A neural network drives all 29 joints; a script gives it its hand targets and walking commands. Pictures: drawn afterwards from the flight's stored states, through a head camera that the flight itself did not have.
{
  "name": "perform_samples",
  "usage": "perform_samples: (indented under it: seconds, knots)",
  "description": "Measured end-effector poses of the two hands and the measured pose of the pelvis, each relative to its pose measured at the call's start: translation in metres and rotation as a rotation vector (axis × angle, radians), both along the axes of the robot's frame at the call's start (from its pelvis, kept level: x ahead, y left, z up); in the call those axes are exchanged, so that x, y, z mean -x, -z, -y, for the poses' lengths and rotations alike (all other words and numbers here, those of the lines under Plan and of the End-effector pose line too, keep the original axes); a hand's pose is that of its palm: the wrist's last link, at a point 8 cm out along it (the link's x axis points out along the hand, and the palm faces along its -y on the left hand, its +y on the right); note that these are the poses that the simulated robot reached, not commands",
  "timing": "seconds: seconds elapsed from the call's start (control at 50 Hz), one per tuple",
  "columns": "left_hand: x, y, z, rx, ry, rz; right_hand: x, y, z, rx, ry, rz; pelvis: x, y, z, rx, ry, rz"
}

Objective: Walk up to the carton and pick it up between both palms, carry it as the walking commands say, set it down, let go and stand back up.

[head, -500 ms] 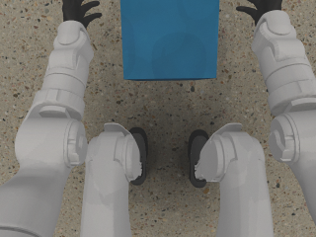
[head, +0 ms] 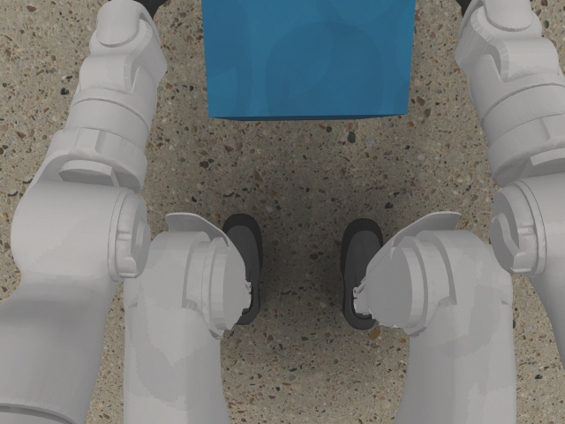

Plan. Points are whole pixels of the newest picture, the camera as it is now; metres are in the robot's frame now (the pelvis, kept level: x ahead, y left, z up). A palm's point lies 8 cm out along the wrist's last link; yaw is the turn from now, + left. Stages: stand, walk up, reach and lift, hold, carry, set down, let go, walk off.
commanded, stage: reach and lift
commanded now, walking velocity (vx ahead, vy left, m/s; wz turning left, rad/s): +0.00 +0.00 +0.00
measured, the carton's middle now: (302, 24) +0.54 +0.01 -0.24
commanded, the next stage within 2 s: none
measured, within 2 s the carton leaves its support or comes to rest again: leaves its support in 1.26 s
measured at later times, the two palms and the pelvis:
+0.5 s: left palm out of the picture +0.54 +0.15 -0.17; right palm out of the picture +0.55 -0.14 -0.16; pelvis +0.00 +0.00 +0.01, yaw +0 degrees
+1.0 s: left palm out of the picture +0.55 +0.15 -0.17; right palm out of the picture +0.55 -0.13 -0.16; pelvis +0.00 +0.00 -0.01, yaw +0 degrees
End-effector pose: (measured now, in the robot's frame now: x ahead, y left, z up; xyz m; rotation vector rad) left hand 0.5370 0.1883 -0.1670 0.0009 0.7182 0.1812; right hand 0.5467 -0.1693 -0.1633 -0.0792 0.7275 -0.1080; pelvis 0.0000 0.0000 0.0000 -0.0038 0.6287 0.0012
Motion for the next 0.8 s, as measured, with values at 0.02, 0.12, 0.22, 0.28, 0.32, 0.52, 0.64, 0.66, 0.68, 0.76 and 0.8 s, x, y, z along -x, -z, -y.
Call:
perform_samples:
  seconds: [0.02, 0.12, 0.22, 0.28, 0.32, 0.52, 0.64, 0.66, 0.68, 0.76, 0.8]
  knots:
    - [0.0, -0.001, 0.0, -0.001, 0.0, -0.001, 0.0, -0.001, 0.0, 0.0, 0.002, 0.001, 0.0, -0.001, 0.0, 0.0, 0.0, 0.0]
    - [-0.001, -0.006, 0.002, 0.0, 0.008, -0.002, -0.002, -0.007, -0.002, -0.004, 0.0, 0.004, -0.001, -0.003, 0.0, 0.001, 0.0, -0.011]
    - [-0.002, -0.007, 0.009, 0.005, 0.024, -0.001, -0.005, -0.009, -0.01, -0.016, -0.017, 0.009, 0.0, -0.005, 0.0, 0.0, -0.001, -0.014]
    - [-0.002, -0.006, 0.014, 0.009, 0.03, -0.005, -0.004, -0.008, -0.016, -0.022, -0.025, 0.006, 0.0, -0.006, 0.0, 0.0, -0.001, -0.016]
    - [-0.001, -0.005, 0.017, 0.008, 0.037, -0.006, -0.004, -0.007, -0.02, -0.026, -0.03, 0.006, 0.0, -0.007, 0.0, -0.001, 0.0, -0.017]
    - [-0.003, -0.002, 0.035, 0.016, 0.051, 0.006, -0.002, 0.0, -0.034, -0.029, -0.039, 0.01, 0.0, -0.008, 0.0, 0.001, 0.0, -0.019]
    - [-0.003, -0.002, 0.035, 0.008, 0.057, 0.007, -0.002, -0.001, -0.035, -0.022, -0.036, 0.01, 0.0, -0.01, 0.0, 0.002, 0.002, -0.021]
    - [-0.003, -0.002, 0.035, 0.009, 0.057, 0.007, -0.002, -0.001, -0.035, -0.021, -0.035, 0.01, 0.0, -0.011, 0.0, 0.002, 0.002, -0.021]
    - [-0.003, -0.002, 0.035, 0.009, 0.057, 0.007, -0.002, -0.001, -0.035, -0.02, -0.034, 0.01, 0.0, -0.011, 0.0, 0.002, 0.002, -0.021]
    - [-0.004, -0.002, 0.035, 0.01, 0.056, 0.002, -0.002, -0.001, -0.036, -0.021, -0.023, 0.003, 0.001, -0.012, 0.0, 0.001, 0.001, -0.021]
    - [-0.005, -0.003, 0.035, 0.014, 0.052, -0.002, -0.003, -0.002, -0.037, -0.022, -0.016, -0.002, 0.002, -0.01, 0.001, 0.0, 0.0, -0.02]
